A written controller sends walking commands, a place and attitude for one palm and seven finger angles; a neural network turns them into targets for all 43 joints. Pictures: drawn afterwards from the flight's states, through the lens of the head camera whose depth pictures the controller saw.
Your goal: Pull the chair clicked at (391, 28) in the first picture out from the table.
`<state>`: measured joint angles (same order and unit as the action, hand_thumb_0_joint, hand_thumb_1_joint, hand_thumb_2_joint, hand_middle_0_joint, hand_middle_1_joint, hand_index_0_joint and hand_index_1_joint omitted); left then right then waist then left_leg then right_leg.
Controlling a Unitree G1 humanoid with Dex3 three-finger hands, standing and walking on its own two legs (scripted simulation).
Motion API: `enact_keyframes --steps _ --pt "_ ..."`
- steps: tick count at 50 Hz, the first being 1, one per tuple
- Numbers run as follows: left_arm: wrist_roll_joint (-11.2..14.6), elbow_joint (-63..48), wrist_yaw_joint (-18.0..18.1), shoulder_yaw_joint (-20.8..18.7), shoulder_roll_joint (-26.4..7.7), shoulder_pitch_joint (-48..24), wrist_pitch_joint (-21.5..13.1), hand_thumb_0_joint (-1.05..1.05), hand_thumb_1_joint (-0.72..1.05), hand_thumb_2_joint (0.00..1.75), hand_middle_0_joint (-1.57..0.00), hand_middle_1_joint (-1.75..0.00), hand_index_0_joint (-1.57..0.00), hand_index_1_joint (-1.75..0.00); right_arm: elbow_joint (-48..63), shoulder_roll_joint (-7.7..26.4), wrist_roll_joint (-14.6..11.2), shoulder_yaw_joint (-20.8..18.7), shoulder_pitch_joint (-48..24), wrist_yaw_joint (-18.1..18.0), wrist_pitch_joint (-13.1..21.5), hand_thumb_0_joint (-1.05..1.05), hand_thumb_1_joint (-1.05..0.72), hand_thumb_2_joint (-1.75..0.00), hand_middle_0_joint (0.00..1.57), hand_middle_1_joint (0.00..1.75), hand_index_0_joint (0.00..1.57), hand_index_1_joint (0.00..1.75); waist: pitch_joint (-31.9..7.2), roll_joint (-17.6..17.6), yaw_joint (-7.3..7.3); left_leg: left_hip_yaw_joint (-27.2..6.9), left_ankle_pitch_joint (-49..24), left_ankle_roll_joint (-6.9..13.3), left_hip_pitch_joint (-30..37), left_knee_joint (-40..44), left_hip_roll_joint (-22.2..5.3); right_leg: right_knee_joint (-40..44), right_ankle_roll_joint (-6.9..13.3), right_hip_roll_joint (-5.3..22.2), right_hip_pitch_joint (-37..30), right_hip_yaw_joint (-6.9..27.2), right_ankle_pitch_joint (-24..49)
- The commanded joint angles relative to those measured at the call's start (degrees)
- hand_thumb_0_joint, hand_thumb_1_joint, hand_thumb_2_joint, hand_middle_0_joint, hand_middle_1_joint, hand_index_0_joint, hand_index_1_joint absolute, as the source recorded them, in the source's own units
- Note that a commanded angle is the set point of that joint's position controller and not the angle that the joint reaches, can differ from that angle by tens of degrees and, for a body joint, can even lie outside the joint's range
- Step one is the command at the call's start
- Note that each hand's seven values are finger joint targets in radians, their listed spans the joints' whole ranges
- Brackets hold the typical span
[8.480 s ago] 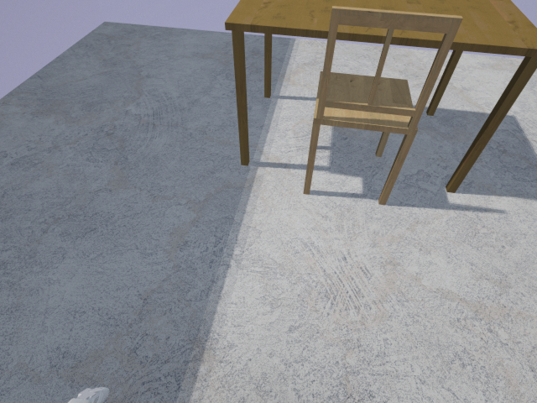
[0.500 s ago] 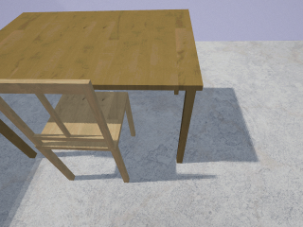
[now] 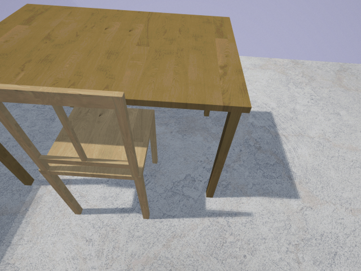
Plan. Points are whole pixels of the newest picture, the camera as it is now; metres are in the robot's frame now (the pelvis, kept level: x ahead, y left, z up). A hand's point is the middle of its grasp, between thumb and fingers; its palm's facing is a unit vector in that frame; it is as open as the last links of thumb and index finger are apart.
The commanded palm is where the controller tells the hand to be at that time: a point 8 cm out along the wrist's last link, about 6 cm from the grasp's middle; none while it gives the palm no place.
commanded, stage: come to a stop and stand still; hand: left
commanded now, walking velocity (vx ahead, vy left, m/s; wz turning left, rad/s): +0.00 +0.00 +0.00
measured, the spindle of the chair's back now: (72, 135) +0.51 +0.40 -0.09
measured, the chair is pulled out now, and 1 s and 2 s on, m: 0.00 0.00 0.00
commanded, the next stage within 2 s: look again from close up in 0.08 s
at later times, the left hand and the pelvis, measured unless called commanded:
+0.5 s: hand out of the picture +0.02 +0.17 -0.18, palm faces +0.02 -0.97 -0.23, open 7.3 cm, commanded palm none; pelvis +0.01 -0.01 -0.01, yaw +0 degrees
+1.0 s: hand out of the picture +0.00 +0.13 -0.18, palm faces +0.04 -0.98 -0.20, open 7.3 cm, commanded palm none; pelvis +0.01 -0.04 +0.00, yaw +0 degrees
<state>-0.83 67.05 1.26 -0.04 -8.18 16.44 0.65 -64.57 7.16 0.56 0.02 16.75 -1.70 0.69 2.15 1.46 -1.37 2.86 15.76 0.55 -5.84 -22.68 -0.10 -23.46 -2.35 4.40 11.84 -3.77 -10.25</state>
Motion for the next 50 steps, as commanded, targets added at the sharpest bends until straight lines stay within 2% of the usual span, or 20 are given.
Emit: enact_keyframes --steps 1,8,9,10,11,12,13,16,17,19,20,24,25,30,31,33,37,39,42,50 --pt "0.2 -1.4 0.8 -0.7 -4.5 3.3 -0.9 0.0 0.9 0.9 -0.2 -0.3 -0.2 -0.3 0.7 5.8 -0.3 -1.0 4.4 -0.7 0.7 0.0 -0.9 -0.9 0.2 0.3 0.2 0.3 2.1 -2.1 0.65 -4.4 -9.2 0.7 -5.2 6.0 -6.7 2.5 1.9 2.6 -3.0 2.2 5.5" --pt "0.2 -1.3 1.0 -0.7 -3.5 3.7 -1.1 0.0 0.9 0.9 -0.2 -0.3 -0.2 -0.3 -0.1 4.7 -0.2 -1.0 5.7 -0.9 1.0 0.0 -0.9 -0.9 0.2 0.3 0.2 0.3 2.0 -2.1 0.82 -3.9 -11.7 0.6 -4.6 5.1 -6.5 2.1 2.1 2.8 -3.2 2.5 7.3" --pt "-0.3 -0.5 3.4 -0.3 -6.2 6.0 -2.8 0.0 0.9 0.9 -0.2 -0.3 -0.2 -0.3 4.1 7.6 -0.8 -0.9 0.2 0.0 1.9 0.0 -0.9 -0.9 0.2 0.3 0.2 0.3 0.8 -2.9 -0.19 -2.2 -23.4 -0.9 -7.6 -5.4 -7.4 -2.8 3.4 4.7 -3.1 5.3 25.0" --pt "-0.1 -2.4 2.7 -0.8 -7.4 6.0 -3.1 0.0 0.9 0.9 -0.2 -0.3 -0.2 -0.3 5.1 5.4 -0.1 -1.1 4.2 0.0 1.6 0.0 -0.9 -0.9 0.2 0.3 0.2 0.3 -3.7 -6.0 1.51 -2.7 -8.0 -0.8 -7.5 -2.7 -4.1 -3.6 4.2 5.4 -5.4 5.2 16.3" --pt "0.0 -3.1 2.1 -0.8 -7.9 4.2 -3.3 0.0 0.9 0.9 -0.2 -0.3 -0.2 -0.3 5.4 4.9 0.3 -0.7 3.6 0.5 1.5 0.0 -0.9 -0.9 0.2 0.3 0.2 0.3 -2.7 -6.0 1.0 -2.8 -4.8 -0.4 -9.0 -2.0 -4.2 -4.1 4.3 4.5 -4.1 4.4 11.2" --pt "0.0 -3.6 1.6 -0.4 -6.7 3.5 -3.0 0.0 0.9 0.9 -0.2 -0.3 -0.2 -0.3 5.8 5.0 0.3 -0.6 4.4 0.5 1.7 0.0 -0.9 -0.9 0.2 0.3 0.2 0.3 -2.0 -4.8 1.29 -4.1 -5.4 0.2 -9.0 -0.6 -5.0 -4.1 4.2 3.2 -2.4 3.7 3.8" --pt "-0.1 -3.7 1.4 -0.3 -5.5 3.2 -2.8 0.0 0.9 0.9 -0.2 -0.3 -0.2 -0.3 5.9 5.4 0.3 -0.6 5.0 0.3 1.9 0.0 -0.9 -0.9 0.2 0.3 0.2 0.3 -1.6 -4.5 1.34 -4.8 -8.9 0.7 -8.6 -0.6 -5.7 -4.5 4.0 2.3 -1.7 3.0 3.0" --pt "-0.1 -4.2 1.0 -0.2 -5.1 2.4 -2.3 0.0 0.9 0.9 -0.2 -0.3 -0.2 -0.3 6.1 5.9 0.2 -0.4 6.1 -0.1 1.8 0.0 -0.9 -0.9 0.2 0.3 0.2 0.3 1.2 -3.5 1.54 -4.9 -13.1 1.3 -8.8 -0.2 -6.4 -4.6 3.9 1.6 -0.9 2.0 3.2" --pt "0.1 -4.2 0.9 -0.2 -4.9 2.5 -2.2 0.0 0.9 0.9 -0.2 -0.3 -0.2 -0.3 5.9 6.3 0.3 -0.4 5.9 -0.2 1.7 0.0 -0.9 -0.9 0.2 0.3 0.2 0.3 1.7 -2.2 1.42 -4.7 -12.6 1.4 -8.7 0.0 -6.3 -4.5 3.9 1.6 -0.8 2.0 3.4" --pt "0.2 -4.5 0.8 -0.3 -5.2 2.3 -2.1 0.0 0.9 0.9 -0.2 -0.3 -0.2 -0.3 5.8 6.5 0.2 -0.3 5.6 -0.2 1.6 0.0 -0.9 -0.9 0.2 0.3 0.2 0.3 2.6 -2.5 1.34 -4.5 -10.4 1.2 -8.8 0.9 -5.9 -3.7 3.9 1.8 -0.8 2.6 3.8" --pt "0.2 -4.5 0.8 -0.4 -5.4 2.2 -2.1 0.0 0.9 0.9 -0.2 -0.3 -0.2 -0.3 5.7 6.5 0.2 -0.3 5.6 -0.2 1.5 0.0 -0.9 -0.9 0.2 0.3 0.2 0.3 3.1 -1.3 1.36 -4.3 -8.9 1.2 -8.9 1.2 -5.8 -3.3 3.9 1.8 -0.6 2.8 3.7" --pt "0.2 -4.8 0.7 -0.6 -6.2 1.8 -2.0 0.0 0.9 0.9 -0.2 -0.3 -0.2 -0.3 5.0 6.7 0.3 -0.2 5.0 -0.1 1.4 0.0 -0.9 -0.9 0.2 0.3 0.2 0.3 3.6 -1.6 1.21 -3.9 -7.6 0.9 -8.4 2.2 -5.4 -2.4 3.9 2.1 -0.9 3.3 4.3" --pt "0.3 -4.8 0.6 -0.6 -6.4 1.6 -2.1 0.0 0.9 0.9 -0.2 -0.3 -0.2 -0.3 4.8 6.7 0.3 -0.1 5.1 -0.1 1.4 0.0 -0.9 -0.9 0.2 0.3 0.2 0.3 3.1 -0.6 1.27 -3.8 -7.2 0.9 -8.2 2.3 -5.4 -2.2 4.0 2.1 -1.2 3.5 4.6" --pt "0.3 -5.0 0.5 -0.9 -6.9 1.3 -2.3 0.0 0.9 0.9 -0.2 -0.3 -0.2 -0.3 3.9 6.6 0.4 -0.1 4.6 0.0 1.2 0.0 -0.9 -0.9 0.2 0.3 0.2 0.3 1.9 -0.1 1.29 -3.1 -6.4 0.6 -6.7 2.1 -5.0 -1.2 4.2 2.7 -1.4 4.0 5.3" --pt "0.2 -5.1 0.5 -1.0 -7.1 1.2 -2.3 0.0 0.9 0.9 -0.2 -0.3 -0.2 -0.3 3.6 6.5 0.4 -0.1 4.7 0.0 1.3 0.0 -0.9 -0.9 0.2 0.3 0.2 0.3 1.7 -1.3 1.24 -3.2 -7.1 0.6 -6.5 2.2 -5.0 -1.4 4.2 2.7 -1.6 3.8 5.9" --pt "0.3 -5.1 0.5 -1.1 -7.1 1.1 -2.4 0.0 0.9 0.9 -0.2 -0.3 -0.2 -0.3 3.2 6.6 0.4 -0.1 4.6 -0.1 1.3 0.0 -0.9 -0.9 0.2 0.3 0.2 0.3 0.9 -1.6 1.28 -3.0 -7.8 0.5 -6.2 2.1 -5.1 -1.4 4.3 2.8 -2.3 4.1 7.3" --pt "0.2 -4.8 0.5 -1.1 -7.1 1.2 -2.4 0.0 0.9 0.9 -0.2 -0.3 -0.2 -0.3 2.6 6.4 0.3 -0.1 4.2 -0.1 1.1 0.0 -0.9 -0.9 0.2 0.3 0.2 0.3 1.6 -1.0 1.16 -2.6 -7.3 0.3 -6.1 1.8 -5.1 -0.7 4.3 2.9 -1.9 4.2 7.8" --pt "0.3 -4.7 0.5 -1.2 -7.1 1.1 -2.5 0.0 0.9 0.9 -0.2 -0.3 -0.2 -0.3 2.2 6.1 0.3 0.0 4.5 -0.1 1.1 0.0 -0.9 -0.9 0.2 0.3 0.2 0.3 0.6 -0.5 1.22 -2.5 -7.2 0.2 -5.9 1.8 -5.0 -0.4 4.4 3.1 -2.6 4.2 7.9" --pt "0.2 -4.7 0.4 -1.3 -7.0 1.1 -2.4 0.0 0.9 0.9 -0.2 -0.3 -0.2 -0.3 1.8 5.9 0.3 0.0 4.5 -0.1 0.8 0.0 -0.9 -0.9 0.2 0.3 0.2 0.3 1.7 0.0 1.28 -2.3 -5.7 0.1 -6.4 1.7 -5.1 0.4 4.4 3.0 -1.8 4.1 5.3" --pt "0.3 -4.2 0.4 -1.3 -6.6 2.0 -2.5 0.0 0.9 0.9 -0.2 -0.3 -0.2 -0.3 1.2 5.2 0.3 0.0 4.9 -0.2 0.8 0.0 -0.9 -0.9 0.2 0.3 0.2 0.3 0.5 -0.7 1.26 -2.1 -6.1 -0.1 -5.4 1.4 -5.0 1.3 4.6 3.1 -2.1 4.6 5.4"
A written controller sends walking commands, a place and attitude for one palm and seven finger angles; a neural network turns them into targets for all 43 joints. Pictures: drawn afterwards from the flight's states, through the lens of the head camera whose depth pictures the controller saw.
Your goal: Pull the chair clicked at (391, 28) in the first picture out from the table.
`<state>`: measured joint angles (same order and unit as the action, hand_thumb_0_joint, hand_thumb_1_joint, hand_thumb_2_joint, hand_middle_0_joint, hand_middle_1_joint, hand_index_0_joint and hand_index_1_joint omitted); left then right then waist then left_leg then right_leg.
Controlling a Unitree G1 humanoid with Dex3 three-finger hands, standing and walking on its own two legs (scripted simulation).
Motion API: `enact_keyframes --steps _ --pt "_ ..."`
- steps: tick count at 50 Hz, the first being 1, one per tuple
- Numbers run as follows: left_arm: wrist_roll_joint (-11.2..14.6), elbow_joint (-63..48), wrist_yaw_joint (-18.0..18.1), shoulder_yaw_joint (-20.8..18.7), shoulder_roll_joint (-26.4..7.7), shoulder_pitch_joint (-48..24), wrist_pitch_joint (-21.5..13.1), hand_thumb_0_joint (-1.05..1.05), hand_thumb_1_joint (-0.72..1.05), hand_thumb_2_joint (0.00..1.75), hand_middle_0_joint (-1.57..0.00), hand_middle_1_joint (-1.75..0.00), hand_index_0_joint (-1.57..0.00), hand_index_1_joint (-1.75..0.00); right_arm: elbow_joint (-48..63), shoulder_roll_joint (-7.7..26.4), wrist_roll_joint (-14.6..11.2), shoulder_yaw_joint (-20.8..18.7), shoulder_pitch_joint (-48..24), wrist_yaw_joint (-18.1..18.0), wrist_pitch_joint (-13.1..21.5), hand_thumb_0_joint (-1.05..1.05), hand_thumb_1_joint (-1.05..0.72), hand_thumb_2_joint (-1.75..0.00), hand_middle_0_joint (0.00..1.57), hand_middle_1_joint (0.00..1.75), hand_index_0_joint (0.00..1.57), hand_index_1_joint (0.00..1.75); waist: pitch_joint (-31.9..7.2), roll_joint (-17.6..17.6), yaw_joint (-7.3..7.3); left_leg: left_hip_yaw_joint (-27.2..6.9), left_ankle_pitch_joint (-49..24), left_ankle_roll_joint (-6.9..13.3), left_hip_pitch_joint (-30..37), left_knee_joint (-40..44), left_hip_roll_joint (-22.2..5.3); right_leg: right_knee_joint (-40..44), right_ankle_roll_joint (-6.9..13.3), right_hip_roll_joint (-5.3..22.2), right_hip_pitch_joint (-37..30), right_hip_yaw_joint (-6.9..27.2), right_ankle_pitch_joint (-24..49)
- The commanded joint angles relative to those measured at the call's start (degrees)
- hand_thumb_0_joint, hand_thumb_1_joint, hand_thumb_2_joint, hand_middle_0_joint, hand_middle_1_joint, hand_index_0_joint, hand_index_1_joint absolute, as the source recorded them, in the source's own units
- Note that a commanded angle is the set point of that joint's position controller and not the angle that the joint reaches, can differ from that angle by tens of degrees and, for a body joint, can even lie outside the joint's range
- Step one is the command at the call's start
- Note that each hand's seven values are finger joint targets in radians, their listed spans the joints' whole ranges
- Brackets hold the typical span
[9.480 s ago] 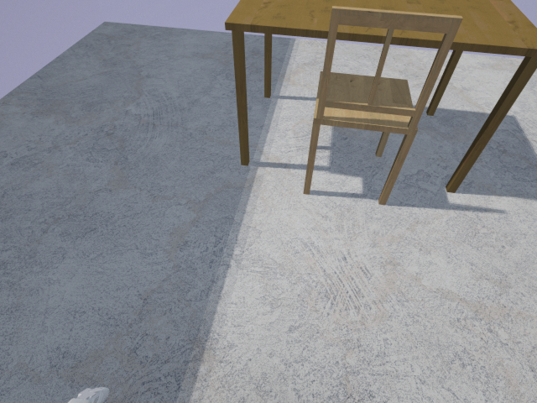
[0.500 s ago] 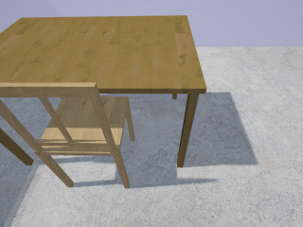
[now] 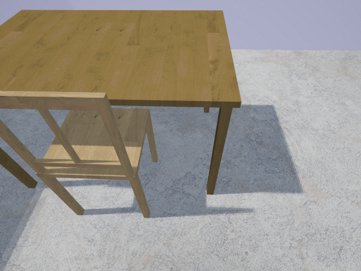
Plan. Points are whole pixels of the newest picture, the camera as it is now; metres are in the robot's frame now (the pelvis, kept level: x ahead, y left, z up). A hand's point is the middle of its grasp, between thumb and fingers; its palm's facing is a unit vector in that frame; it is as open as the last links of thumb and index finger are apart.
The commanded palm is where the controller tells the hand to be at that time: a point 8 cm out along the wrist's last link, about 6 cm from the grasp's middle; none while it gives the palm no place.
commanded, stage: look again from close up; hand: left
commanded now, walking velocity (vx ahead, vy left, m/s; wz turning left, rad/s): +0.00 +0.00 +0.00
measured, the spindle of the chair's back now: (62, 138) +0.50 +0.44 -0.08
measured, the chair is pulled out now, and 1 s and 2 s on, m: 0.00 0.00 0.00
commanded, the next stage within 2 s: shuffle to correct the standing spot in 0.20 s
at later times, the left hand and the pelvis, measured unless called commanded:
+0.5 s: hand out of the picture -0.01 +0.17 -0.18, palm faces +0.08 -0.98 -0.17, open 7.3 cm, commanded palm none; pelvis +0.01 +0.01 -0.01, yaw +1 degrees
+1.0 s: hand out of the picture +0.06 +0.21 -0.19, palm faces +0.08 -0.98 -0.19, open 7.3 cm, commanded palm none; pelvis +0.06 +0.04 -0.01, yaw +1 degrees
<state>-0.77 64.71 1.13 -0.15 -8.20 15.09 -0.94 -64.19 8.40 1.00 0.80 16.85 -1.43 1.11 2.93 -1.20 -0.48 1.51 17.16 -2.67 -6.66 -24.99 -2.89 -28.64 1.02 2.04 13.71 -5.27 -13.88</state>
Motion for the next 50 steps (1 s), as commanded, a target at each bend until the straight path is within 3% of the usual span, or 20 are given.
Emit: enact_keyframes --steps 1,15,21,24,26,28,29,31,33,34,35,36,38,39,40,41,42,45,47,50 --pt "0.1 -1.9 0.6 -1.2 -6.6 3.2 -0.9 0.0 0.9 0.9 -0.2 -0.3 -0.2 -0.3 0.7 3.9 -0.2 -0.8 4.9 -0.5 0.4 0.0 -0.9 -0.9 0.2 0.3 0.2 0.3 0.3 2.1 0.5 -0.8 -7.4 3.0 -4.7 3.7 -2.4 6.5 1.3 5.2 -3.7 5.8 8.8" --pt "0.2 -2.0 0.5 -1.3 -5.6 4.1 -0.6 0.0 0.9 0.9 -0.2 -0.3 -0.2 -0.3 0.2 3.3 -0.1 -0.7 6.1 -0.5 0.4 0.0 -0.9 -0.9 0.2 0.3 0.2 0.3 1.3 0.7 0.21 -1.3 -6.1 3.1 -6.3 4.6 -2.5 7.3 1.3 4.6 -3.2 5.8 3.9" --pt "-0.5 -3.1 0.3 -3.0 -8.0 6.7 0.1 0.0 0.9 0.9 -0.2 -0.3 -0.2 -0.3 1.3 2.6 0.4 -1.0 7.5 0.2 -0.7 0.0 -0.9 -0.9 0.2 0.3 0.2 0.3 4.3 6.8 -0.94 2.1 7.5 3.7 -12.6 -3.5 1.4 12.3 4.3 8.4 -1.1 11.9 -21.3" --pt "-0.5 -4.3 0.4 -4.0 -8.5 6.7 0.0 0.0 0.9 0.9 -0.2 -0.3 -0.2 -0.3 1.7 1.9 0.5 -1.1 9.1 0.4 -0.4 0.0 -0.9 -0.9 0.2 0.3 0.2 0.3 4.1 8.6 -0.23 2.9 5.6 4.1 -10.7 -6.7 1.2 13.9 6.2 11.4 2.3 14.1 -23.0" --pt "-0.6 -5.4 0.2 -4.0 -7.3 4.5 0.1 0.0 0.9 0.9 -0.2 -0.3 -0.2 -0.3 0.9 1.8 0.5 -1.1 11.8 0.5 0.2 0.0 -0.9 -0.9 0.2 0.3 0.2 0.3 5.1 1.6 1.24 1.0 3.6 4.5 -6.2 0.2 0.5 6.8 5.1 7.6 5.9 8.5 -17.7" --pt "-0.6 -6.7 -0.4 -3.4 -4.0 2.6 -0.1 0.0 0.9 0.9 -0.2 -0.3 -0.2 -0.3 0.0 5.0 0.7 -1.5 14.9 0.1 1.0 0.0 -0.9 -0.9 0.2 0.3 0.2 0.3 4.2 -12.3 1.84 -7.3 -2.3 7.4 -4.7 6.4 -6.4 -7.2 2.3 0.6 6.8 -1.4 -10.6" --pt "-0.8 -7.4 -0.5 -3.0 -2.7 1.6 -0.4 0.0 0.9 0.9 -0.2 -0.3 -0.2 -0.3 0.2 6.4 0.5 -1.8 14.7 -0.3 1.1 0.0 -0.9 -0.9 0.2 0.3 0.2 0.3 5.2 -13.9 1.64 -10.4 -8.0 9.6 -4.3 7.4 -9.0 -11.0 1.8 -1.0 8.9 -3.4 -10.8" --pt "-0.7 -6.9 -0.7 -2.8 -2.1 2.2 -1.0 0.0 0.9 0.9 -0.2 -0.3 -0.2 -0.3 1.2 5.6 0.4 -1.6 12.1 -0.7 1.3 0.0 -0.9 -0.9 0.2 0.3 0.2 0.3 5.5 -9.4 0.04 -9.0 -20.4 11.1 -3.8 3.3 -8.8 -9.2 2.3 -0.6 7.1 -2.6 -10.0" --pt "-0.6 -4.5 -0.7 -3.6 -3.6 9.7 -1.7 0.0 0.9 0.9 -0.2 -0.3 -0.2 -0.3 2.8 4.8 0.0 -1.4 9.1 -0.7 1.7 0.0 -0.9 -0.9 0.2 0.3 0.2 0.3 1.1 -0.8 -3.54 -1.9 -20.7 8.2 -12.9 -8.3 -3.2 -3.0 4.3 3.4 -9.1 3.7 3.6" --pt "-0.6 -2.2 -0.2 -4.2 -7.0 15.7 -2.0 0.0 0.9 0.9 -0.2 -0.3 -0.2 -0.3 4.5 3.4 -0.2 -1.2 7.1 -0.5 2.2 0.0 -0.9 -0.9 0.2 0.3 0.2 0.3 -1.2 9.1 -5.13 2.4 -8.6 5.5 -20.7 -16.8 1.4 1.8 7.2 12.2 -16.6 14.7 13.9" --pt "-0.3 -0.8 0.3 -4.9 -9.4 18.3 -2.1 0.0 0.9 0.9 -0.2 -0.3 -0.2 -0.3 6.1 2.2 -0.3 -1.4 4.2 -0.4 1.8 0.0 -0.9 -0.9 0.2 0.3 0.2 0.3 -0.6 19.1 -5.66 3.6 12.2 3.7 -26.3 -24.7 2.4 6.4 11.1 19.8 -19.2 20.9 29.0" --pt "-0.6 -0.7 0.9 -4.4 -8.1 17.2 -1.7 0.0 0.9 0.9 -0.2 -0.3 -0.2 -0.3 6.8 2.3 -0.4 -1.6 1.8 -0.7 1.1 0.0 -0.9 -0.9 0.2 0.3 0.2 0.3 0.5 17.0 -5.23 0.7 17.4 3.1 -26.5 -27.2 0.3 6.0 13.7 22.2 -16.9 20.5 37.6" --pt "-1.1 -3.2 1.4 -3.6 -6.7 8.6 -0.7 0.0 0.9 0.9 -0.2 -0.3 -0.2 -0.3 5.3 0.2 -0.9 -1.6 4.1 -0.4 0.9 0.0 -0.9 -0.9 0.2 0.3 0.2 0.3 0.9 10.5 -0.4 -0.8 11.7 3.0 -15.7 -13.1 -1.3 0.9 9.9 17.3 -7.0 10.5 35.8" --pt "-0.5 -4.4 1.4 -3.2 -6.0 4.6 -0.3 0.0 0.9 0.9 -0.2 -0.3 -0.2 -0.3 2.7 -0.7 -0.8 -1.5 8.8 -0.3 0.8 0.0 -0.9 -0.9 0.2 0.3 0.2 0.3 0.0 8.0 2.26 1.8 -2.5 2.6 -4.9 -1.5 0.3 -1.8 6.2 12.7 -0.3 5.3 27.2" --pt "0.1 -5.3 1.4 -2.8 -3.8 3.7 0.2 0.0 0.9 0.9 -0.2 -0.3 -0.2 -0.3 0.9 1.1 -0.2 -1.7 12.0 -0.5 1.3 0.0 -0.9 -0.9 0.2 0.3 0.2 0.3 -0.1 -0.3 2.34 -2.0 -19.0 3.5 -0.1 2.9 -2.5 -6.9 2.3 6.4 3.2 2.1 14.4" --pt "0.4 -6.0 1.3 -2.4 -2.0 4.7 0.7 0.0 0.9 0.9 -0.2 -0.3 -0.2 -0.3 1.1 4.4 0.2 -2.1 11.9 -0.9 1.5 0.0 -0.9 -0.9 0.2 0.3 0.2 0.3 -1.5 -11.0 1.06 -10.1 -32.9 7.5 0.0 4.7 -10.9 -9.3 -0.9 2.4 4.9 0.1 -4.2" --pt "0.2 -6.1 1.7 -2.4 -2.2 4.0 1.0 0.0 0.9 0.9 -0.2 -0.3 -0.2 -0.3 1.8 5.5 0.4 -2.2 10.4 -1.1 1.1 0.0 -0.9 -0.9 0.2 0.3 0.2 0.3 -0.6 -9.3 1.19 -11.3 -36.9 10.5 -3.3 5.7 -13.7 -12.7 -0.8 1.1 3.5 1.1 -15.0" --pt "0.1 -4.5 1.4 -1.9 -1.8 3.8 1.4 0.0 0.9 0.9 -0.2 -0.3 -0.2 -0.3 2.0 5.0 0.3 -1.9 5.2 -1.9 1.2 0.0 -0.9 -0.9 0.2 0.3 0.2 0.3 2.0 -8.0 0.03 -9.5 -49.3 11.7 -0.7 3.8 -12.7 -12.0 -0.8 2.4 5.4 3.2 -13.7" --pt "0.3 -3.4 1.1 -1.8 -1.9 4.6 0.9 0.0 0.9 0.9 -0.2 -0.3 -0.2 -0.3 2.1 5.3 0.1 -2.3 3.9 -2.0 1.1 0.0 -0.9 -0.9 0.2 0.3 0.2 0.3 -0.8 -5.4 -0.05 -6.2 -51.6 10.0 4.0 1.0 -10.6 -3.5 -1.0 2.3 3.1 2.8 -6.4" --pt "0.1 -2.5 1.1 -1.9 -4.1 5.9 0.4 0.0 0.9 0.9 -0.2 -0.3 -0.2 -0.3 2.9 5.0 -0.4 -2.7 2.7 -2.0 0.7 0.0 -0.9 -0.9 0.2 0.3 0.2 0.3 -3.5 -1.6 0.23 -2.3 -36.2 6.1 0.9 -0.7 -6.3 1.5 0.1 4.6 -3.6 5.4 17.4"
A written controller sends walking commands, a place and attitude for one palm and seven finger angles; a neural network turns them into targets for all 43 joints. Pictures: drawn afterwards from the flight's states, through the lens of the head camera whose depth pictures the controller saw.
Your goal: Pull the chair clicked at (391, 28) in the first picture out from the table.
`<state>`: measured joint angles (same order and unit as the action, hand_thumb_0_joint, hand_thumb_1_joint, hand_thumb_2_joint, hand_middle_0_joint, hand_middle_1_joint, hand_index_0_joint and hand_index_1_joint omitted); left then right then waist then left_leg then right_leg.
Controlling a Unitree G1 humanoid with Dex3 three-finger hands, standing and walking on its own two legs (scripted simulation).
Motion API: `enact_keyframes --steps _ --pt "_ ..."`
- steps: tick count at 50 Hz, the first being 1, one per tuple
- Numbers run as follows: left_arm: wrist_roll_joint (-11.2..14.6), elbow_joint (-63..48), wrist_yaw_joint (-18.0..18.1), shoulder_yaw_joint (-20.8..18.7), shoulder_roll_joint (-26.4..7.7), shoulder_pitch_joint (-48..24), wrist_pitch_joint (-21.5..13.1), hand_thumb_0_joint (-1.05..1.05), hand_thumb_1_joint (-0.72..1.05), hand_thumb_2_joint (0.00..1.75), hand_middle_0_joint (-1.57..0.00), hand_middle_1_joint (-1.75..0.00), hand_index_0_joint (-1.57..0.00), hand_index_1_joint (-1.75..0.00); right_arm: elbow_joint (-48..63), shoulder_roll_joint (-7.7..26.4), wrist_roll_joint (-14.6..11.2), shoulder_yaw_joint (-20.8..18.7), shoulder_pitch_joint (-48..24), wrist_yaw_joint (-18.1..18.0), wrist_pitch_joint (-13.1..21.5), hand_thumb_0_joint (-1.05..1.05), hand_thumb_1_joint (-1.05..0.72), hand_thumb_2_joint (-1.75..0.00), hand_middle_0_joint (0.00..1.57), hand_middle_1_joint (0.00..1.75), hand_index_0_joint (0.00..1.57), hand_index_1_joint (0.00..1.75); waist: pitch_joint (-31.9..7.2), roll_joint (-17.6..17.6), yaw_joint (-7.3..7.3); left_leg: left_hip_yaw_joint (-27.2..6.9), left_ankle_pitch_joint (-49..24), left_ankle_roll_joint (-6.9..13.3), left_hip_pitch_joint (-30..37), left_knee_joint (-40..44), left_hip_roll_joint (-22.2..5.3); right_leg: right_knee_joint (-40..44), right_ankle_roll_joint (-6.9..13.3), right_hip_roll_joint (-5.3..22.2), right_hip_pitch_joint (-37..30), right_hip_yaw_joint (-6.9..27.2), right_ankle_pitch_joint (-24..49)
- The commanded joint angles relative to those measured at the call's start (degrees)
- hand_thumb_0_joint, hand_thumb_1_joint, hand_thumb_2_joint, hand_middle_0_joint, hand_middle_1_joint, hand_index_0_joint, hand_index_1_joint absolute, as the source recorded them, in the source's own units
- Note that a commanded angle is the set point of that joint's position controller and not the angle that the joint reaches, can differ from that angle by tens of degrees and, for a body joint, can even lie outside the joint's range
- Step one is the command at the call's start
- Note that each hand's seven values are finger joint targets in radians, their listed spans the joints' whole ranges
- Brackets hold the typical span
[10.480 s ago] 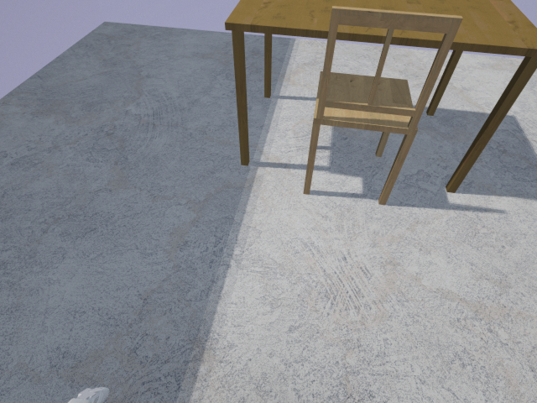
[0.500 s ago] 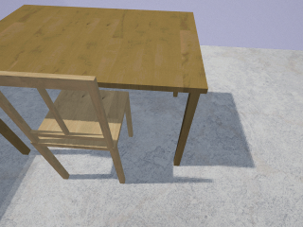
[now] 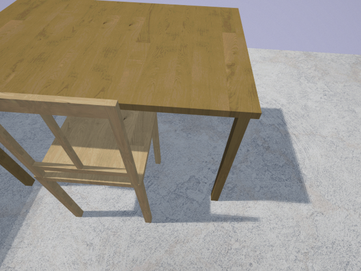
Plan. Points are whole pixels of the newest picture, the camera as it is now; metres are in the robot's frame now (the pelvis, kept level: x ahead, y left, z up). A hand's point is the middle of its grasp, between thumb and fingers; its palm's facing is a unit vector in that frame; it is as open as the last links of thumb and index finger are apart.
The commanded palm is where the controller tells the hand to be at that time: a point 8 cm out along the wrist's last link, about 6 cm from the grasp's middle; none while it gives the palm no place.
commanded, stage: come to a stop and stand still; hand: left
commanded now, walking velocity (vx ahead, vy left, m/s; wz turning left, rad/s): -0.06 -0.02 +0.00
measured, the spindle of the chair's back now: (65, 143) +0.45 +0.39 -0.08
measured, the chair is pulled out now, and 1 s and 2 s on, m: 0.00 0.00 0.00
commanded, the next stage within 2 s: look again from close up in 0.70 s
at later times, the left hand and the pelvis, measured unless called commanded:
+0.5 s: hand out of the picture -0.01 +0.13 -0.16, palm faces +0.04 -0.98 -0.21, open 7.3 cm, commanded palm none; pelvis -0.01 -0.04 +0.01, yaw +0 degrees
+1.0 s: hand out of the picture -0.05 +0.13 -0.17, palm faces +0.03 -0.99 -0.16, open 7.3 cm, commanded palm none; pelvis -0.04 -0.02 +0.00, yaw +0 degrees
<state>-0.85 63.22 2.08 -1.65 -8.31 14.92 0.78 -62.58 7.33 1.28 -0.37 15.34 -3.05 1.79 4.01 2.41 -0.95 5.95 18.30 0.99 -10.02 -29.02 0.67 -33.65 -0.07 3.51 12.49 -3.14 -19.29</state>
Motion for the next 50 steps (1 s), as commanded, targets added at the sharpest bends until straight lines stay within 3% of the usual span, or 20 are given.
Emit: enact_keyframes --steps 1,3,7,11,19,29,33,39,40,41,42,43,44,45,47,48,50 --pt "0.1 -1.4 0.2 -0.3 -4.2 5.7 -1.6 0.0 0.9 0.9 -0.2 -0.3 -0.2 -0.3 1.3 5.5 -0.7 -1.5 3.8 -0.3 -0.3 0.0 -0.9 -0.9 0.2 0.3 0.2 0.3 -4.6 -1.0 0.97 -6.2 -32.5 1.6 3.9 3.5 -9.1 5.9 1.6 3.4 -2.8 3.8 28.1" --pt "-0.1 -1.7 0.3 -0.1 -4.4 5.4 -1.7 0.0 0.9 0.9 -0.2 -0.3 -0.2 -0.3 1.0 5.4 -0.6 -1.6 3.6 -0.1 -0.7 0.0 -0.9 -0.9 0.2 0.3 0.2 0.3 -4.6 1.8 1.24 -5.1 -25.9 0.7 3.4 3.6 -8.1 5.9 2.4 4.6 -2.5 4.5 33.2" --pt "0.1 -2.1 0.3 0.2 -5.1 4.4 -2.0 0.0 0.9 0.9 -0.2 -0.3 -0.2 -0.3 -0.1 5.0 -0.5 -1.0 2.8 0.3 -0.5 0.0 -0.9 -0.9 0.2 0.3 0.2 0.3 -5.3 -1.5 0.97 -4.7 -22.1 0.2 3.7 5.8 -8.0 7.9 2.4 4.1 -3.2 4.7 28.3" --pt "0.1 -1.9 0.1 0.6 -5.4 3.8 -2.1 0.0 0.9 0.9 -0.2 -0.3 -0.2 -0.3 -0.7 5.0 -0.5 -0.5 2.1 0.7 -0.5 0.0 -0.9 -0.9 0.2 0.3 0.2 0.3 -3.0 -0.1 0.81 -4.9 -15.2 -0.1 2.5 7.8 -7.7 10.9 2.6 3.8 -2.7 5.1 22.8" --pt "0.3 -1.4 -0.1 0.7 -6.3 3.7 -2.5 0.0 0.9 0.9 -0.2 -0.3 -0.2 -0.3 -1.7 5.3 -0.4 -0.1 2.6 0.9 -0.7 0.0 -0.9 -0.9 0.2 0.3 0.2 0.3 -0.8 -1.6 0.68 -4.4 -11.4 -0.8 1.6 8.4 -7.0 14.1 2.8 4.1 -2.2 5.9 19.9" --pt "0.4 -0.8 -0.1 0.6 -5.7 5.5 -2.6 0.0 0.9 0.9 -0.2 -0.3 -0.2 -0.3 -2.6 4.0 -0.3 0.2 5.3 1.0 -1.1 0.0 -0.9 -0.9 0.2 0.3 0.2 0.3 1.2 -1.1 0.84 -3.9 -7.4 -1.1 0.1 8.0 -6.2 18.0 2.6 3.6 -0.4 6.9 9.8" --pt "0.4 -0.8 -0.1 0.6 -5.2 6.2 -2.7 0.0 0.9 0.9 -0.2 -0.3 -0.2 -0.3 -2.7 3.5 -0.4 0.2 6.6 1.0 -0.8 0.0 -0.9 -0.9 0.2 0.3 0.2 0.3 -0.2 -1.5 0.85 -4.0 -8.2 -1.1 -0.1 8.0 -6.3 17.6 2.7 3.4 -1.6 6.4 10.5" --pt "0.4 -0.2 0.0 0.7 -3.9 7.6 -2.8 0.0 0.9 0.9 -0.2 -0.3 -0.2 -0.3 -3.0 2.9 -0.4 0.3 7.3 0.7 -0.7 0.0 -0.9 -0.9 0.2 0.3 0.2 0.3 0.8 -2.0 0.7 -4.1 -8.7 -1.2 -0.6 8.2 -6.5 16.9 2.9 3.1 -1.2 6.0 11.6" --pt "-0.4 2.1 2.4 0.3 -6.0 12.4 -4.1 0.0 0.9 0.9 -0.2 -0.3 -0.2 -0.3 0.8 5.4 -0.9 -0.6 -1.5 1.3 -0.2 0.0 -0.9 -0.9 0.2 0.3 0.2 0.3 2.7 -1.2 -2.38 -0.5 -1.6 -3.1 -8.3 -7.2 -5.6 15.1 -3.2 8.3 -2.2 13.5 48.8" --pt "-0.5 0.5 2.5 0.0 -8.9 11.6 -4.5 0.0 0.9 0.9 -0.2 -0.3 -0.2 -0.3 4.4 3.4 -1.2 -0.3 1.4 1.2 -0.6 0.0 -0.9 -0.9 0.2 0.3 0.2 0.3 -1.0 0.0 1.19 -2.7 2.6 -2.1 -10.1 -9.3 -3.5 11.0 -2.2 11.7 -9.8 11.3 70.9" --pt "-0.3 -0.6 2.4 0.0 -7.4 12.3 -4.2 0.0 0.9 0.9 -0.2 -0.3 -0.2 -0.3 4.7 1.5 -1.3 -0.4 4.2 1.1 -0.4 0.0 -0.9 -0.9 0.2 0.3 0.2 0.3 -9.8 2.9 1.34 -2.9 4.2 -0.7 -9.5 -9.6 -3.4 7.1 0.9 11.6 -14.5 9.7 72.4" --pt "-0.3 -1.3 2.1 0.2 -6.0 10.8 -3.8 0.0 0.9 0.9 -0.2 -0.3 -0.2 -0.3 4.8 1.7 -1.4 -0.6 4.8 0.9 -0.3 0.0 -0.9 -0.9 0.2 0.3 0.2 0.3 -12.7 3.5 1.6 -3.2 2.4 -0.7 -7.2 -7.4 -2.6 6.0 4.9 10.0 -15.0 7.0 66.0" --pt "-0.3 -1.9 1.7 0.3 -5.7 9.9 -3.6 0.0 0.9 0.9 -0.2 -0.3 -0.2 -0.3 4.1 1.8 -1.3 -0.7 5.4 0.9 -0.5 0.0 -0.9 -0.9 0.2 0.3 0.2 0.3 -12.5 4.3 1.69 -3.1 0.1 -0.9 -4.2 -4.4 -2.4 7.1 6.1 9.1 -11.6 7.2 54.1" --pt "-0.2 -2.1 1.5 0.5 -5.2 7.9 -3.4 0.0 0.9 0.9 -0.2 -0.3 -0.2 -0.3 3.3 2.0 -1.2 -0.6 6.1 0.9 -0.7 0.0 -0.9 -0.9 0.2 0.3 0.2 0.3 -9.2 4.7 2.58 -3.5 -2.5 -0.9 -1.6 -0.5 -2.7 8.6 5.8 8.2 -6.4 7.0 39.6" --pt "0.0 -2.3 1.2 0.8 -3.1 6.3 -2.6 0.0 0.9 0.9 -0.2 -0.3 -0.2 -0.3 2.8 3.7 -0.4 -0.6 7.0 1.0 -0.5 0.0 -0.9 -0.9 0.2 0.3 0.2 0.3 -0.1 -1.3 2.57 -6.9 -8.6 0.4 -2.0 3.9 -6.4 10.3 3.7 3.8 3.2 5.7 13.4" --pt "0.0 -2.4 1.2 0.9 -2.4 7.1 -2.4 0.0 0.9 0.9 -0.2 -0.3 -0.2 -0.3 3.3 4.9 -0.2 -0.6 6.6 1.1 -0.5 0.0 -0.9 -0.9 0.2 0.3 0.2 0.3 2.3 -2.8 1.77 -8.3 -7.5 1.3 -5.0 4.7 -7.9 11.9 3.3 2.4 4.2 5.6 6.2" --pt "-0.2 -2.5 0.8 0.9 -3.3 7.1 -2.1 0.0 0.9 0.9 -0.2 -0.3 -0.2 -0.3 4.0 4.7 -0.1 -0.3 4.9 1.3 -0.6 0.0 -0.9 -0.9 0.2 0.3 0.2 0.3 3.6 -7.6 1.2 -9.7 -2.4 1.4 -8.0 7.5 -6.9 11.6 3.5 1.7 3.9 6.1 1.7"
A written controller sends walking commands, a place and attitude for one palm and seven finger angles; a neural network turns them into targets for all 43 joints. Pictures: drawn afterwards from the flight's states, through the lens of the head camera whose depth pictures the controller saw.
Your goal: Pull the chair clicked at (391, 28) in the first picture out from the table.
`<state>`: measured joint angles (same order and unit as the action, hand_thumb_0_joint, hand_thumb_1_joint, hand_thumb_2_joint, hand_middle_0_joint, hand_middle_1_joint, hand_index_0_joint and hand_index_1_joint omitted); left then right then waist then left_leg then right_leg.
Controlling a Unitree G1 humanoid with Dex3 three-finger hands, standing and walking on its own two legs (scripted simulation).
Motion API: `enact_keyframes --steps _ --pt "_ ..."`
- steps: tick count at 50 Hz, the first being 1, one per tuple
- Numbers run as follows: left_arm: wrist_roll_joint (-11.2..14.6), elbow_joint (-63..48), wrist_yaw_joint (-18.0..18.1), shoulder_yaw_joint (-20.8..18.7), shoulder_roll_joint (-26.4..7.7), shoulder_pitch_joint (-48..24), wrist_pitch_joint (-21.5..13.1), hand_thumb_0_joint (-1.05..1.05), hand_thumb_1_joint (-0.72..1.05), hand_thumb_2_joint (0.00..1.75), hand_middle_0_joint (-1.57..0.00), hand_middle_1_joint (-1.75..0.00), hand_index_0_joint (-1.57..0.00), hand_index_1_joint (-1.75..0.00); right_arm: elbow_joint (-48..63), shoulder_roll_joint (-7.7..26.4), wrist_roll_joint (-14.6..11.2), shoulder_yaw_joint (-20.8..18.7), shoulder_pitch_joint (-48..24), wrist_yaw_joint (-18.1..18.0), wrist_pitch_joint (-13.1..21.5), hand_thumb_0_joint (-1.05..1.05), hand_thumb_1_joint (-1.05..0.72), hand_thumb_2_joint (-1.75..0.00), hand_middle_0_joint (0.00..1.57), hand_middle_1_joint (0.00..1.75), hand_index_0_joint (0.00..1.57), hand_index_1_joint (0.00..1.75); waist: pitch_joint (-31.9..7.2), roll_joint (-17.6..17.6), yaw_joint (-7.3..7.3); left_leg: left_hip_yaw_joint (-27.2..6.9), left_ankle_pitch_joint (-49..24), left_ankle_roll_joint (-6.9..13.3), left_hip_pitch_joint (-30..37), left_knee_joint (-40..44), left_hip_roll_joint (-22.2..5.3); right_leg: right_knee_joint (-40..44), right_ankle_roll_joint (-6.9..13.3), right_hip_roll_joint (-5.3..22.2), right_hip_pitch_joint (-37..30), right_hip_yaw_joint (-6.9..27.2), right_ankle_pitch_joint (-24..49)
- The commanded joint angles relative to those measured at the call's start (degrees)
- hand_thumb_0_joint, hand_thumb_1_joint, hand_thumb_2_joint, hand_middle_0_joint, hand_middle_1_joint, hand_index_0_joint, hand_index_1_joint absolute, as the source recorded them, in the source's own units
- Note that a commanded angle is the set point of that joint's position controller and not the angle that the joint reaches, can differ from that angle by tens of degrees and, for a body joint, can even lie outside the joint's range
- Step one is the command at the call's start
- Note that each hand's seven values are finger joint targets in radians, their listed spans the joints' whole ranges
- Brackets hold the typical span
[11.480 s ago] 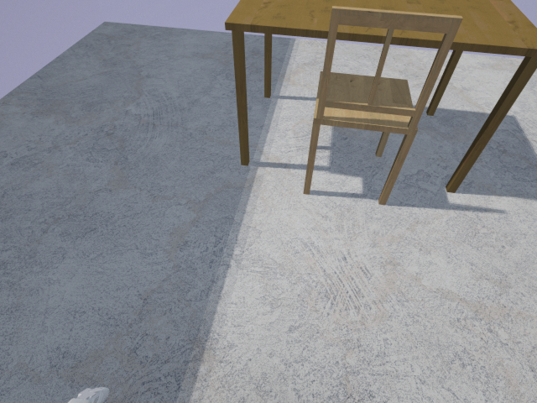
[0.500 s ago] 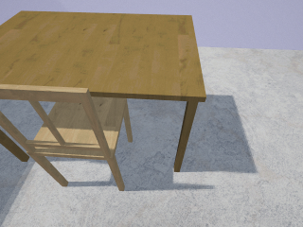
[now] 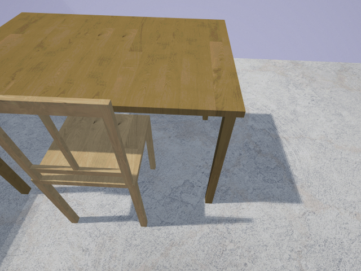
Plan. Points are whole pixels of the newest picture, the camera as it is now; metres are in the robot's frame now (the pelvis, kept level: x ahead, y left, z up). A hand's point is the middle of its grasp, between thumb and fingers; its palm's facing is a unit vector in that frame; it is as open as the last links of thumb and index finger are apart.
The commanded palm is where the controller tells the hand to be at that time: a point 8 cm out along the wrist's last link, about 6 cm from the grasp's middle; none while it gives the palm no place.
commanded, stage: look again from close up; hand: left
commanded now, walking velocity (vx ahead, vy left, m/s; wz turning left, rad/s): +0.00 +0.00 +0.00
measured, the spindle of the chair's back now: (61, 144) +0.49 +0.41 -0.08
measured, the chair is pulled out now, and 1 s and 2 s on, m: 0.00 0.00 0.00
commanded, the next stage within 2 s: none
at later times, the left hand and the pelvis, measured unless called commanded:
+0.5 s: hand out of the picture -0.04 +0.19 -0.17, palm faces +0.03 -0.99 -0.16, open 7.3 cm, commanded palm none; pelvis -0.02 +0.03 +0.00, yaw +0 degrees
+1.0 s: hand out of the picture -0.03 +0.17 -0.17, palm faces +0.03 -0.99 -0.13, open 7.3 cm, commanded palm none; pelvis -0.01 +0.02 +0.01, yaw -1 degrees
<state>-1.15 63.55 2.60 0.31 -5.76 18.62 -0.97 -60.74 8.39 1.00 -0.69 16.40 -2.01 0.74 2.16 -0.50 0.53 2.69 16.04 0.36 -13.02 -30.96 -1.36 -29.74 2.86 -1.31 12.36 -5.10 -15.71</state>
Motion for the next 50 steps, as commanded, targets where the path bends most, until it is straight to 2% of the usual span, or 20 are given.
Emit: enact_keyframes --steps 1,2,4,6,11,19,24,31,33,41,50 --pt "0.0 -2.9 0.2 -1.1 -6.2 3.7 -0.2 0.0 0.9 0.9 -0.2 -0.3 -0.2 -0.3 2.3 3.7 0.2 0.0 4.0 0.3 0.4 0.0 -0.9 -0.9 0.2 0.3 0.2 0.3 5.2 -5.3 -0.46 -6.8 2.0 2.2 -5.8 10.5 -5.0 7.5 0.4 6.4 3.2 7.4 -2.3" --pt "0.0 -3.0 0.0 -1.1 -6.3 3.8 -0.2 0.0 0.9 0.9 -0.2 -0.3 -0.2 -0.3 2.6 3.9 0.2 0.0 4.2 0.3 0.4 0.0 -0.9 -0.9 0.2 0.3 0.2 0.3 4.7 -2.1 -0.41 -7.3 4.8 2.3 -6.6 11.3 -4.9 7.5 0.2 6.3 2.5 7.2 -3.0" --pt "0.0 -3.0 -0.2 -0.9 -6.0 3.8 -0.1 0.0 0.9 0.9 -0.2 -0.3 -0.2 -0.3 2.8 4.9 0.3 -0.1 4.5 0.2 0.5 0.0 -0.9 -0.9 0.2 0.3 0.2 0.3 4.5 -0.5 -0.38 -8.2 7.3 2.6 -7.3 12.7 -4.9 7.2 0.0 6.1 2.3 6.9 -3.5" --pt "-0.1 -3.5 -0.4 -0.9 -6.1 3.8 -0.1 0.0 0.9 0.9 -0.2 -0.3 -0.2 -0.3 2.8 5.1 0.4 -0.1 4.6 0.3 0.7 0.0 -0.9 -0.9 0.2 0.3 0.2 0.3 4.1 -1.7 -0.53 -8.8 7.7 2.7 -7.6 14.0 -5.1 6.6 -0.1 6.1 1.7 6.3 -1.9" --pt "0.0 -3.6 -0.6 -0.8 -6.1 4.4 -0.1 0.0 0.9 0.9 -0.2 -0.3 -0.2 -0.3 2.5 5.9 0.2 0.0 4.6 0.3 1.0 0.0 -0.9 -0.9 0.2 0.3 0.2 0.3 3.0 -1.6 -1.01 -9.9 8.3 3.0 -8.0 16.0 -5.6 5.6 -0.5 6.2 -0.4 5.3 1.1" --pt "0.1 -2.9 -0.5 -0.6 -5.9 5.3 -0.5 0.0 0.9 0.9 -0.2 -0.3 -0.2 -0.3 0.8 5.3 -0.1 0.1 5.3 0.4 0.9 0.0 -0.9 -0.9 0.2 0.3 0.2 0.3 3.1 1.3 -0.64 -8.4 6.1 2.6 -6.3 14.7 -4.7 7.2 -0.5 7.0 0.9 6.7 1.0" --pt "0.2 -2.3 -0.4 -0.5 -5.3 6.0 -0.6 0.0 0.9 0.9 -0.2 -0.3 -0.2 -0.3 -0.5 4.5 -0.2 0.3 5.6 0.4 1.2 0.0 -0.9 -0.9 0.2 0.3 0.2 0.3 2.2 0.1 -0.51 -7.6 3.4 2.5 -4.6 14.0 -4.6 7.1 -0.5 7.2 1.1 7.0 2.7" --pt "0.2 -1.6 -0.3 -0.5 -4.8 6.7 -0.7 0.0 0.9 0.9 -0.2 -0.3 -0.2 -0.3 -1.6 3.6 -0.3 0.4 5.8 0.3 1.1 0.0 -0.9 -0.9 0.2 0.3 0.2 0.3 2.6 0.1 -0.49 -6.9 2.2 2.3 -3.8 13.5 -4.5 7.7 -0.5 7.3 1.4 7.2 2.9" --pt "0.2 -1.4 -0.2 -0.4 -4.6 6.6 -0.8 0.0 0.9 0.9 -0.2 -0.3 -0.2 -0.3 -1.8 3.3 -0.4 0.4 5.7 0.3 1.1 0.0 -0.9 -0.9 0.2 0.3 0.2 0.3 2.8 1.5 -0.49 -6.4 1.1 2.2 -3.8 12.8 -4.2 7.9 -0.5 7.5 1.4 7.6 3.1" --pt "0.3 -1.7 -0.2 -0.5 -4.7 6.6 -0.8 0.0 0.9 0.9 -0.2 -0.3 -0.2 -0.3 -2.4 2.7 -0.3 0.4 5.9 0.3 0.9 0.0 -0.9 -0.9 0.2 0.3 0.2 0.3 3.2 0.8 -0.4 -5.8 0.8 2.0 -3.4 12.2 -3.9 9.0 -0.3 7.6 2.2 8.0 1.3" --pt "0.3 -1.9 -0.2 -0.6 -4.6 6.2 -0.8 0.0 0.9 0.9 -0.2 -0.3 -0.2 -0.3 -2.7 2.7 -0.3 0.5 5.9 0.2 1.2 0.0 -0.9 -0.9 0.2 0.3 0.2 0.3 2.2 0.7 -0.57 -5.4 -1.6 1.9 -2.6 12.1 -4.2 8.7 -0.4 7.6 0.7 8.1 4.2"
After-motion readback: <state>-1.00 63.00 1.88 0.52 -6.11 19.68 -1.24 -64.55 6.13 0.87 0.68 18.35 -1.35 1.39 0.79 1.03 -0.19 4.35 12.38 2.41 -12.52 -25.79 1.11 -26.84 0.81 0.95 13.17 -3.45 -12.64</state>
